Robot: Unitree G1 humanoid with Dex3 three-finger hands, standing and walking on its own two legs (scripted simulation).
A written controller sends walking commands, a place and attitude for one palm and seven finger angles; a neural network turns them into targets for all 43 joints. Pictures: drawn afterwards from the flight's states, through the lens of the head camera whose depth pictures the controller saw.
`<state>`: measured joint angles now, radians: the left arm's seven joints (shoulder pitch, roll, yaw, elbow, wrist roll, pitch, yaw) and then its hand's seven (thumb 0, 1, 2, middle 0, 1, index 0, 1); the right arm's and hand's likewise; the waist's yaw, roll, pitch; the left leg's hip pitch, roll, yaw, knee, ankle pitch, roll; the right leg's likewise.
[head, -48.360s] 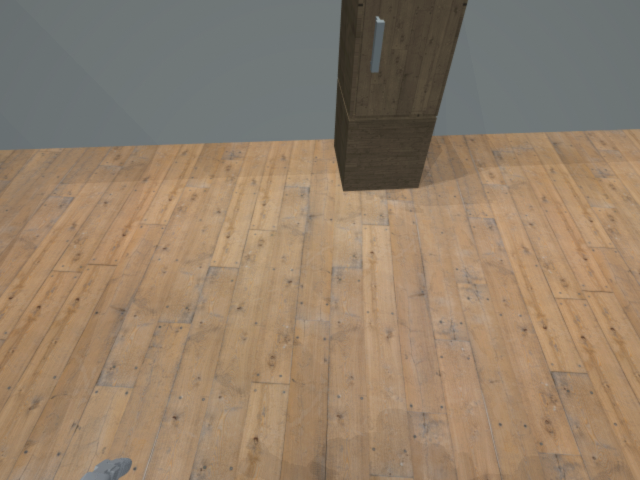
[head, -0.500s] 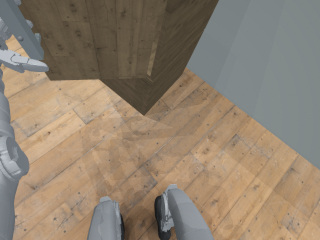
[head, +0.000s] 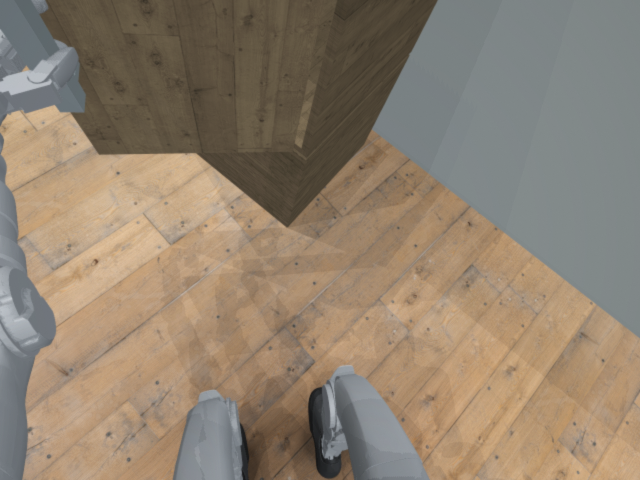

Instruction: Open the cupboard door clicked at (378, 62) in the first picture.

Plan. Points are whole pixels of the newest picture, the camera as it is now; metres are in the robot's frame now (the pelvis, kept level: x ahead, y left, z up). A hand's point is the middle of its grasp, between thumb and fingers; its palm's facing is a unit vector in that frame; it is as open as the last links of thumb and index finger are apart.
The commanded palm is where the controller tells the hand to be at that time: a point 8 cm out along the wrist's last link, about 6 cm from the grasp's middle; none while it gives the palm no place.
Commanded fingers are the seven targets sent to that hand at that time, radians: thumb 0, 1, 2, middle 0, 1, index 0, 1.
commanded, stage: close the thumb around the handle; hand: left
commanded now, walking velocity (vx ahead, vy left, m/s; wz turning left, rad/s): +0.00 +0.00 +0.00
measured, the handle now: (40, 31) +0.60 +0.24 +0.06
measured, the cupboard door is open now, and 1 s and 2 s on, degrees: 46 69 94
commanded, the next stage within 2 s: pull the door open along its arc in 0.18 s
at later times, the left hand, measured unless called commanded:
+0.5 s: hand (62, 72) +0.56 +0.21 +0.05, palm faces +0.04 -1.00 -0.02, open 6.0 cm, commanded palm +0.52 +0.24 +0.06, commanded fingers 0.00 0.90 0.90 -0.40 -1.35 -0.40 -1.35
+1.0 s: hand (116, 176) +0.44 +0.16 +0.06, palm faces +0.33 -0.94 +0.10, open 6.5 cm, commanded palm +0.40 +0.20 +0.06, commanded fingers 0.00 0.90 0.90 -0.40 -1.35 -0.40 -1.35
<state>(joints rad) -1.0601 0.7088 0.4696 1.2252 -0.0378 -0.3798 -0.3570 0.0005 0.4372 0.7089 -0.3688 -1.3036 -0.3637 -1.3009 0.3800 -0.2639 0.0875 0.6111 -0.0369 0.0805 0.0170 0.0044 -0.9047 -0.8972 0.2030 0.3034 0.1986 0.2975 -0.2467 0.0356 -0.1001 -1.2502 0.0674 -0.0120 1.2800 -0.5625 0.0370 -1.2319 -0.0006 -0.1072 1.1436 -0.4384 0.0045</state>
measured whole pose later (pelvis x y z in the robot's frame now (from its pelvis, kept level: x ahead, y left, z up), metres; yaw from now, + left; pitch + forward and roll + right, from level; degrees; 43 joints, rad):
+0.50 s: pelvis +0.00 +0.00 +0.00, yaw -1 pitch +30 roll -5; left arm -1.02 0.67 0.49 1.17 -0.05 -0.35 -0.29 -0.02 0.69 0.81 -0.32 -1.35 -0.32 -1.35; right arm 0.39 -0.26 0.09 0.59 -0.03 0.09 0.03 0.01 -0.91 -0.90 0.20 0.30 0.20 0.30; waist -0.25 0.04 -0.10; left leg -1.24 0.08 0.01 1.27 -0.56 0.04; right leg -1.24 0.01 -0.09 1.14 -0.43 0.00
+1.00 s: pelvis +0.04 +0.00 +0.04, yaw +1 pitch +23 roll -3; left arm -0.32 0.07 0.20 0.54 -0.11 -0.45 0.22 0.02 0.63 0.75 -0.26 -1.31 -0.33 -1.28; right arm 0.26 -0.23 -0.01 0.53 -0.04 0.03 0.08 0.01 -0.91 -0.90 0.20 0.30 0.19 0.30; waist -0.08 0.02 -0.18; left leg -0.94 0.04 0.03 1.10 -0.56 0.02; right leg -0.97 -0.01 -0.06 1.03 -0.47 0.01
